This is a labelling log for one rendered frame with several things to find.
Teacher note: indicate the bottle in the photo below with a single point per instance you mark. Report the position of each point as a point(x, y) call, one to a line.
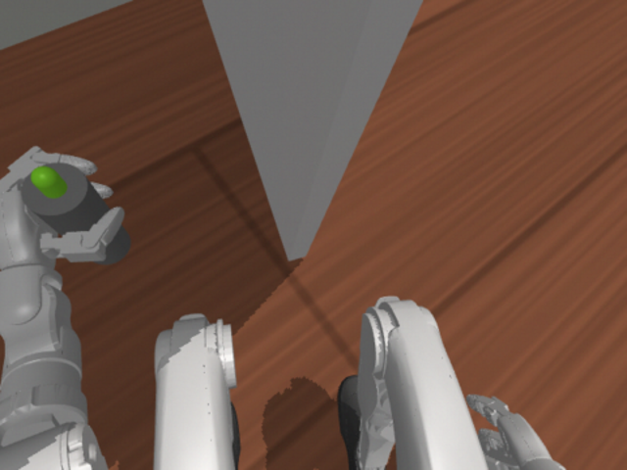
point(62, 196)

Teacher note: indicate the right robot foot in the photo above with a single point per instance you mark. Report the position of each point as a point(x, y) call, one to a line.
point(350, 418)

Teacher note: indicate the right robot hand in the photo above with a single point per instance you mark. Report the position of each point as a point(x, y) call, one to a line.
point(515, 444)

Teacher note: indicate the left robot arm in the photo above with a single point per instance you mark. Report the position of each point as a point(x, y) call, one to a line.
point(43, 413)

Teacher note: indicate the left robot hand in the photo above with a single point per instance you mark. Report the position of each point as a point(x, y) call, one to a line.
point(26, 238)

